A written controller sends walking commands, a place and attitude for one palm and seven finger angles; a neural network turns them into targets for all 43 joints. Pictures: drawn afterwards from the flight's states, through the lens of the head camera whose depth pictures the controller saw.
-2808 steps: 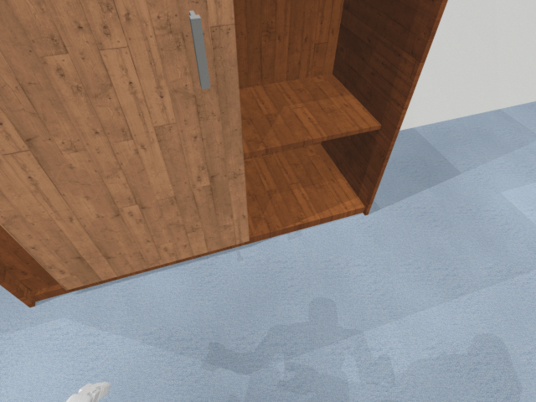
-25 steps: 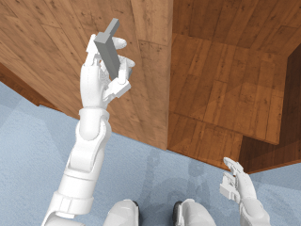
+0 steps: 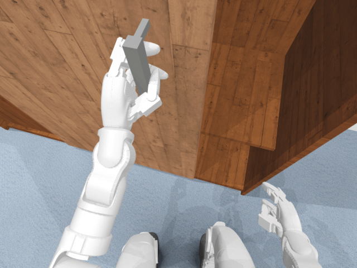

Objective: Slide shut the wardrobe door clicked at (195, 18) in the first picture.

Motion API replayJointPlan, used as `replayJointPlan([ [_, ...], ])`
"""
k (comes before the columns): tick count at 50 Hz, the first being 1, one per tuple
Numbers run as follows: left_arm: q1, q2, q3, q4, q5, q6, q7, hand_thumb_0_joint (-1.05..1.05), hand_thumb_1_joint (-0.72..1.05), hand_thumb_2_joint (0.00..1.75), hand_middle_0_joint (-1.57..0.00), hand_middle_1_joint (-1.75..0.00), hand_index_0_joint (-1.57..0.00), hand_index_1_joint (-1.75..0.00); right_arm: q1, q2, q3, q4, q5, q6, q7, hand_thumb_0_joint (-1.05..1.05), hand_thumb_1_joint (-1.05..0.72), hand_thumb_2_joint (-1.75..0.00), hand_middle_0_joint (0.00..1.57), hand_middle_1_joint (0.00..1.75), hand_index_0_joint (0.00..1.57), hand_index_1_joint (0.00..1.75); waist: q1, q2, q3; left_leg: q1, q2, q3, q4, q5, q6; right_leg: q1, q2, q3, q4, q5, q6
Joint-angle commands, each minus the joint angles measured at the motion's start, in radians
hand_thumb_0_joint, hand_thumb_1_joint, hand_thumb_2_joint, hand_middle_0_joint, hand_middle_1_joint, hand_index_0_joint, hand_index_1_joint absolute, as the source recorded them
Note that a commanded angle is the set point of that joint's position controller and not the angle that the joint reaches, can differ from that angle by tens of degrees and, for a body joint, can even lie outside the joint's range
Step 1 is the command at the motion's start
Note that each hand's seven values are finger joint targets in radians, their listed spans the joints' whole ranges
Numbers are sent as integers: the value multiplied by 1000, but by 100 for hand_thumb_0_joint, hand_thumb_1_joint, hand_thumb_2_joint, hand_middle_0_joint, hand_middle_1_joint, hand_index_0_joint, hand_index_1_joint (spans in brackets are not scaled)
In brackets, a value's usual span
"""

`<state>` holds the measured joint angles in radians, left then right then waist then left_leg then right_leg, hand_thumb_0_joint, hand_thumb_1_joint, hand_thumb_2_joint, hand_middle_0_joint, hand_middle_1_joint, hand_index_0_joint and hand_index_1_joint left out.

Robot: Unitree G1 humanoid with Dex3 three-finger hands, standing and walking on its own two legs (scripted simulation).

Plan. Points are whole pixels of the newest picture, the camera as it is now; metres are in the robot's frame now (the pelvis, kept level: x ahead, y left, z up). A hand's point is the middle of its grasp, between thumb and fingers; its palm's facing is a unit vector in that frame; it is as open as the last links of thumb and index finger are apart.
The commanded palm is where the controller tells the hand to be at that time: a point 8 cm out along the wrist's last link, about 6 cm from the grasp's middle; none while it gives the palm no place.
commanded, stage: step sideways, sliding the door along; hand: left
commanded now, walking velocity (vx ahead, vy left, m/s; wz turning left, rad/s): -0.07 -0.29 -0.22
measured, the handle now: (147, 70) +0.42 +0.12 +0.15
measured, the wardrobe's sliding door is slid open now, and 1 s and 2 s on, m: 0.26 0.00 0.00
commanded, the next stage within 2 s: stop walking and hold the door there in 0.98 s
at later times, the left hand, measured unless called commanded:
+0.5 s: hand (271, 124) +0.34 -0.09 +0.15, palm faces +0.02 -1.00 -0.08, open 6.2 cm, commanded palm +0.31 -0.08 +0.16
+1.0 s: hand (332, 134) +0.33 -0.17 +0.15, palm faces +0.23 -0.97 -0.06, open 6.4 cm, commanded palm +0.29 -0.19 +0.16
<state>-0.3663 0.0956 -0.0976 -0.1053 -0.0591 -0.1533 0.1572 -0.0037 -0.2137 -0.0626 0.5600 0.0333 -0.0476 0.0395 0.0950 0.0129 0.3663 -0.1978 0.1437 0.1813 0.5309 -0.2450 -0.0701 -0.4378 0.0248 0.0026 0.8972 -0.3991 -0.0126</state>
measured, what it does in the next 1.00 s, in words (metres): steps to the right: right foot, then left foot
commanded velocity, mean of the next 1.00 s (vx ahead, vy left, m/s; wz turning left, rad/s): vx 0.01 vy -0.30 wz -0.04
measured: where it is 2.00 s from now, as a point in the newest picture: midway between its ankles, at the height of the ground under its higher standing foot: outside the picture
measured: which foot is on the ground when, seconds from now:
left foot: down 0.00-0.22, up 0.24-0.40, down 0.42-0.66, up 0.68-0.92, down 0.94-1.00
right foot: up 0.00-0.14, down 0.16-0.44, up 0.46-0.58, down 0.60-0.94, up 0.96-1.00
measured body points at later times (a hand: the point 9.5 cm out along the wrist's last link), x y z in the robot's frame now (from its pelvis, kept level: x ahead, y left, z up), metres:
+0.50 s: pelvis -0.07 -0.16 +0.00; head +0.01 -0.19 +0.44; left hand +0.33 -0.03 +0.15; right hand +0.09 -0.42 -0.12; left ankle -0.05 +0.02 -0.73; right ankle -0.03 -0.21 -0.71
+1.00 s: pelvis -0.11 -0.32 +0.01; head -0.02 -0.34 +0.44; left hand +0.32 -0.12 +0.16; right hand +0.04 -0.57 -0.12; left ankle -0.09 -0.20 -0.73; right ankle -0.09 -0.37 -0.68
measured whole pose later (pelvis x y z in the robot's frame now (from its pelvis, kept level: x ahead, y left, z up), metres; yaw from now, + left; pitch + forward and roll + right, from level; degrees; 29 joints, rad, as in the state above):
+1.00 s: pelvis -0.11 -0.32 +0.01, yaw -4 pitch -3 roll +1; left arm -0.63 0.25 0.12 0.37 -0.14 -0.07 0.20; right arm 0.14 -0.24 -0.05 0.63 0.05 0.01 -0.01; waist 0.08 0.01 0.27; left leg -0.18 0.05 0.13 0.48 -0.23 0.01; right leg -0.44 0.12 -0.02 0.96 -0.35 0.02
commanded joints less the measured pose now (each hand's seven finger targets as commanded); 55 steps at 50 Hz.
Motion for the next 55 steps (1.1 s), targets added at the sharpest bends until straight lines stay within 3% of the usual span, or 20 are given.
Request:
replayJointPlan([
  [1,-448,-60,-173,-296,54,-115,-93,0,90,90,-45,-140,-45,-140,5,-112,-41,-128,5,-29,11,0,-90,-90,20,30,20,30,-130,194,-659,459,362,-90,-29,817,199,-25,-67,42,93,-45,25],
  [8,-472,13,-101,-195,54,-100,-100,0,90,90,-45,-140,-45,-140,27,-104,-23,-114,24,-33,12,0,-90,-90,20,30,20,30,-148,240,-584,300,244,-48,128,612,133,204,-23,-90,-383,216,36],
  [10,-509,44,-94,-210,52,-112,-101,0,90,90,-45,-140,-45,-140,33,-70,-14,-126,46,-41,4,0,-90,-90,20,30,20,30,-140,23,-619,227,130,-19,285,348,196,325,-93,-46,-532,611,22],
  [11,-509,93,-58,-190,46,-104,-94,0,90,90,-45,-140,-45,-140,39,-53,-31,-135,46,-38,-6,0,-90,-90,20,30,20,30,-126,-349,-663,-1,-4,-31,445,-169,144,463,-213,196,-480,1049,-64],
  [12,-449,138,-23,-147,32,-84,-78,0,90,90,-45,-140,-45,-140,12,-62,-32,-121,35,-38,-27,0,-90,-90,20,30,20,30,-107,-480,-677,-96,-71,-95,570,-398,53,451,-268,328,-435,1219,-104],
  [15,-533,2,-130,-289,17,-104,-72,0,90,90,-45,-140,-45,-140,-15,-9,14,-92,11,-57,-37,0,-90,-90,20,30,20,30,-116,-182,-683,-179,-68,-175,350,-333,63,549,-262,258,-339,1109,-145],
  [19,-477,102,-20,-189,6,-104,-44,0,90,90,-45,-140,-45,-140,35,-56,-20,-72,8,-9,-62,0,-90,-90,20,30,20,30,-126,-165,-759,103,-22,-47,-177,169,58,544,-196,161,-238,1040,-83],
  [22,-464,44,-66,-111,0,-82,-86,0,90,90,-45,-140,-45,-140,42,-124,-48,-101,4,-4,-44,0,-90,-90,20,30,20,30,-108,177,-723,515,402,-333,-114,879,268,6,-50,64,-66,40,27],
  [28,-630,58,-31,48,23,-43,-109,0,90,90,-45,-140,-45,-140,62,-138,-44,-56,9,-18,-12,0,-90,-90,20,30,20,30,-124,261,-621,200,296,-127,-25,410,194,176,-25,-7,-158,15,22],
  [32,-682,95,-18,134,24,-30,-107,0,90,90,-45,-140,-45,-140,77,-113,-19,-65,44,-10,-26,0,-90,-90,20,30,20,30,-122,6,-593,47,82,-39,215,7,112,320,-32,-43,-478,212,6],
  [34,-670,191,79,198,22,-36,-77,0,90,90,-45,-140,-45,-140,49,-117,-35,-61,27,-3,-46,0,-90,-90,20,30,20,30,-78,-451,-561,-239,-103,-125,622,-376,79,336,-256,452,-661,280,-78],
  [37,-771,21,-70,80,8,-67,-90,0,90,90,-45,-140,-45,-140,37,-48,14,-18,12,-37,-62,0,-90,-90,20,30,20,30,-127,-92,-605,-263,-85,-203,611,-232,72,434,-223,327,-522,551,-129],
  [40,-709,28,-59,118,4,-87,-67,0,90,90,-45,-140,-45,-140,93,-74,5,-21,8,0,-65,0,-90,-90,20,30,20,30,-104,-138,-687,-254,-105,-140,343,-223,72,652,-218,265,-488,772,-132],
  [45,-751,31,-117,52,-13,-81,-67,0,90,90,-45,-140,-45,-140,130,-102,-10,-29,30,9,-79,0,-90,-90,20,30,20,30,-143,-90,-726,280,-55,-21,-328,96,131,419,-96,84,-267,1065,252],
  [46,-764,32,-114,34,-29,-88,-73,0,90,90,-45,-140,-45,-140,116,-137,-25,-47,9,2,-80,0,-90,-90,20,30,20,30,-159,145,-712,510,169,-199,-304,376,218,111,-40,30,31,675,249],
  [47,-763,6,-121,47,-45,-88,-78,0,90,90,-45,-140,-45,-140,65,-160,-29,-93,-7,13,-65,0,-90,-90,20,30,20,30,-124,303,-690,498,439,-521,-171,673,321,-94,-32,128,274,-50,97],
  [48,-717,44,-51,97,-48,-53,-79,0,90,90,-45,-140,-45,-140,22,-170,-28,-99,15,17,-47,0,-90,-90,20,30,20,30,-99,149,-703,483,481,-545,-139,697,364,-141,-22,231,379,-77,40],
  [50,-733,49,-48,68,-29,-23,-116,0,90,90,-45,-140,-45,-140,69,-141,-29,-59,18,11,-35,0,-90,-90,20,30,20,30,-106,28,-670,525,387,-335,-52,644,304,-219,-76,187,249,-36,18],
  [54,-788,-7,-99,79,-4,-6,-129,0,90,90,-45,-140,-45,-140,120,-151,-42,-50,36,-4,-17,0,-90,-90,20,30,20,30,-123,194,-620,448,264,-184,-96,562,251,-188,-73,-1,159,52,46],
  [55,-570,636,491,409,44,10,-59,0,90,90,-45,-140,-45,-140,196,-219,-56,30,27,32,-38,0,-90,-90,20,30,20,30,-93,268,-640,399,242,-117,-115,585,237,-150,-55,-44,138,38,65],
])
